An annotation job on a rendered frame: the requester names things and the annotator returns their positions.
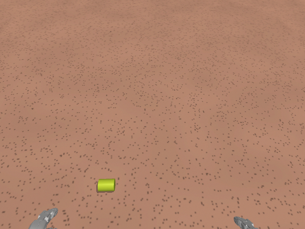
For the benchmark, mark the right robot hand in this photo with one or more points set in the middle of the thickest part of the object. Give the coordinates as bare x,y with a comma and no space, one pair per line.
244,223

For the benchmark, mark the left robot hand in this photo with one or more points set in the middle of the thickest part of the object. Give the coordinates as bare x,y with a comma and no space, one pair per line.
43,219

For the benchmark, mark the can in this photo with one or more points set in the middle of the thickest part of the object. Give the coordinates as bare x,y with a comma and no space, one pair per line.
106,185

